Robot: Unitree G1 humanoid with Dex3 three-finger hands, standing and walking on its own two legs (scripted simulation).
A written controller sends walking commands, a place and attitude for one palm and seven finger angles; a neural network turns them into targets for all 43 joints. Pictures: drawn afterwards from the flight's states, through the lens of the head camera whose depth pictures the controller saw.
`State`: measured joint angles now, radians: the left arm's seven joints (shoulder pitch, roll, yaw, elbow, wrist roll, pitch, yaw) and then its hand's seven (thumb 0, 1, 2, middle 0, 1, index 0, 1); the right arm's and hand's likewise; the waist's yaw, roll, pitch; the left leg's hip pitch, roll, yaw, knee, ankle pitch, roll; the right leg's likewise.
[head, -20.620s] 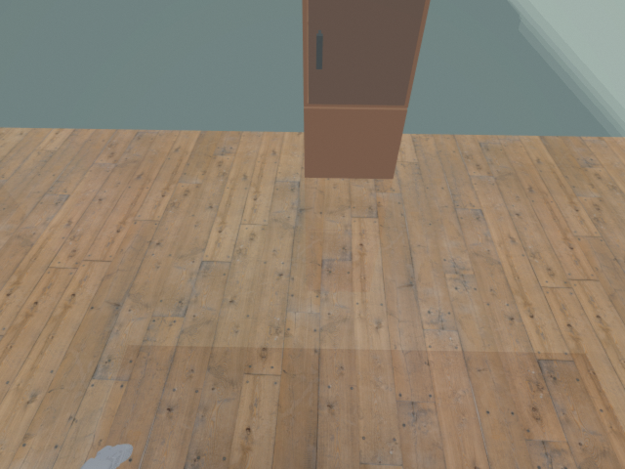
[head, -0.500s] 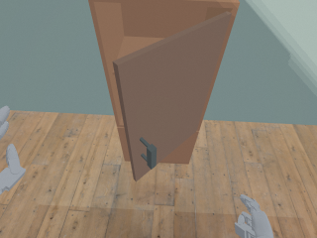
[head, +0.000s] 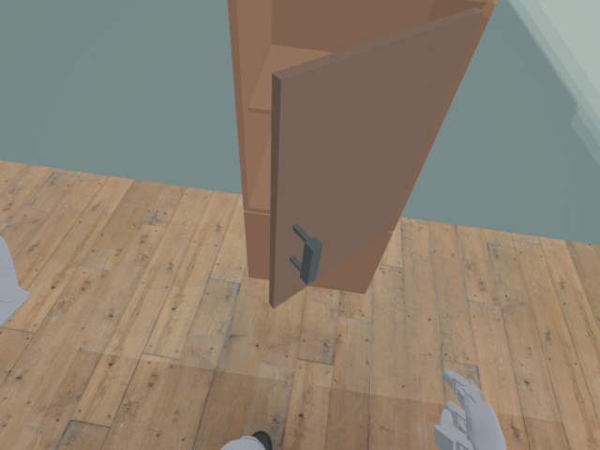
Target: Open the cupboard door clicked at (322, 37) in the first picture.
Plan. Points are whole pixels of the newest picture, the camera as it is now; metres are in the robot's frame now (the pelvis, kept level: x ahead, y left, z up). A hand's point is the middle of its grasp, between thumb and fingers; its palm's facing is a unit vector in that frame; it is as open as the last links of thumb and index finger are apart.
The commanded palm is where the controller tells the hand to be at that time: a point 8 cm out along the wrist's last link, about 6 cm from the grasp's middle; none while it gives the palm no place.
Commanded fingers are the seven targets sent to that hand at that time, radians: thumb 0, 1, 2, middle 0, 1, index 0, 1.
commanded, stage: step back with the hand held close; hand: left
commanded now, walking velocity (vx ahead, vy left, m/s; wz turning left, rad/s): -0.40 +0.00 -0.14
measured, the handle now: (303, 254) +0.47 +0.01 -0.11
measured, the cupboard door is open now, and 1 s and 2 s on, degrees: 45 45 45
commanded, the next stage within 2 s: stop stepping back and stand still in 0.12 s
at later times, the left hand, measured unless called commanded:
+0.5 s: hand (4, 426) +0.12 +0.23 +0.17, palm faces +0.30 -0.82 -0.49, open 7.5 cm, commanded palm +0.06 +0.27 +0.18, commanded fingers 0.00 0.90 0.90 -0.20 -0.30 -0.20 -0.30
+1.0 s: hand out of the picture +0.06 +0.21 +0.18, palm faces +0.28 -0.81 -0.51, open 7.5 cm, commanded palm +0.03 +0.26 +0.18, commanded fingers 0.00 0.90 0.90 -0.20 -0.30 -0.20 -0.30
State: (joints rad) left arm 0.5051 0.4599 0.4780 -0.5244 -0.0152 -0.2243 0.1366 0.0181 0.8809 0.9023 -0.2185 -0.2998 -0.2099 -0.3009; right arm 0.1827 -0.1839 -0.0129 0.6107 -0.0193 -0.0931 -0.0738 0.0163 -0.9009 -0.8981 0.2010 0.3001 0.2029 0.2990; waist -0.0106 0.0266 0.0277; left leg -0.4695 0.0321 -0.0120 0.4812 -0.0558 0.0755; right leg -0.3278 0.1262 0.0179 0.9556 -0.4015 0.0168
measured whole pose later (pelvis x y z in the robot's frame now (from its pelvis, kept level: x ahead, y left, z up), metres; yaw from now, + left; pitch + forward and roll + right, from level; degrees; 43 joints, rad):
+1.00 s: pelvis -0.16 -0.02 +0.00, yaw -9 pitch +0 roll +1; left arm 0.63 0.43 0.42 -0.49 -0.05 -0.20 0.13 0.01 0.88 0.90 -0.22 -0.30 -0.21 -0.30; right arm 0.25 -0.17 0.03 0.66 -0.02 -0.10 -0.07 0.01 -0.90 -0.90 0.21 0.30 0.21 0.30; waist 0.00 0.01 -0.05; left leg -0.43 0.01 0.03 0.86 -0.36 0.00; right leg -0.20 0.03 -0.05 0.49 -0.29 -0.07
